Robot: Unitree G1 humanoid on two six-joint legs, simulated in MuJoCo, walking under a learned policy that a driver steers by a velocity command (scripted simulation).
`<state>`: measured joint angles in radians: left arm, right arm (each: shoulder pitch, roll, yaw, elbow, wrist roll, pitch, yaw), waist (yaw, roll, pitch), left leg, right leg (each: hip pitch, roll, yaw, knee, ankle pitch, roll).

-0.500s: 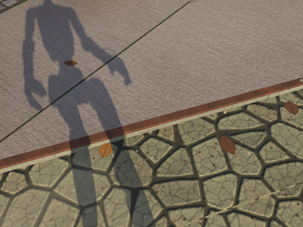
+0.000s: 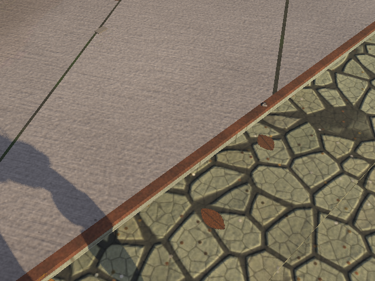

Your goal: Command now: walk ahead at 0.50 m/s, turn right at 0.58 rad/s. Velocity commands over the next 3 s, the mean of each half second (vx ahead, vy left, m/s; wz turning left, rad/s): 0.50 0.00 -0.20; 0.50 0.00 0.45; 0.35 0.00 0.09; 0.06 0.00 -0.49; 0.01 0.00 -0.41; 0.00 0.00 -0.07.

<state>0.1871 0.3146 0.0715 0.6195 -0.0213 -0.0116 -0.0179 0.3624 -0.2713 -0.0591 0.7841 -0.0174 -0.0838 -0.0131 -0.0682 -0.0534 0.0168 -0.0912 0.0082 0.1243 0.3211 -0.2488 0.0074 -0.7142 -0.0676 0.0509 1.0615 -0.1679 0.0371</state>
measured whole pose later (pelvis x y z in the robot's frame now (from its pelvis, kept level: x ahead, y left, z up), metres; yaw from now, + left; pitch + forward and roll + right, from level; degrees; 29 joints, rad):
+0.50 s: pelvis +0.27 -0.07 +0.01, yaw -6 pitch +0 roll -2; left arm 0.30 0.25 0.07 0.76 0.02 -0.07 -0.02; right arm 0.17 -0.30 -0.05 0.77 0.03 -0.02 0.00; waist 0.02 0.05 0.02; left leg -0.74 0.12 -0.04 1.16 -0.21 -0.03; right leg -0.11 0.04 -0.13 0.27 -0.37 -0.03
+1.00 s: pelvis +0.54 -0.02 +0.03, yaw +11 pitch +1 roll -2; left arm -0.02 0.26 0.06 0.68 0.00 -0.09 -0.01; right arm 0.43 -0.24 -0.05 0.76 0.01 -0.06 -0.02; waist -0.08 -0.03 0.05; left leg -0.14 -0.07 -0.09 0.36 -0.22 0.08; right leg -0.63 -0.06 0.08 0.80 -0.09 0.04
